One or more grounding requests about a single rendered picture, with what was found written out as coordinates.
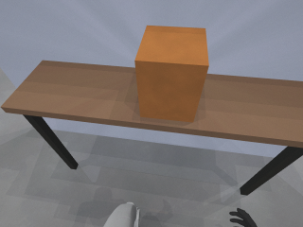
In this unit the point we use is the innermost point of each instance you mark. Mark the table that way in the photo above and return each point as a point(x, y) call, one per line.
point(259, 110)

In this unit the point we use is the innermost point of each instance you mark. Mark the robot left thigh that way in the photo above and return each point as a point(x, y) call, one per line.
point(125, 215)

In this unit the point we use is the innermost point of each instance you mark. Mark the right robot hand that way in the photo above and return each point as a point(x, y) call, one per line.
point(246, 220)

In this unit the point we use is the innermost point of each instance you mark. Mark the carton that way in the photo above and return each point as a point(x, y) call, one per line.
point(171, 65)

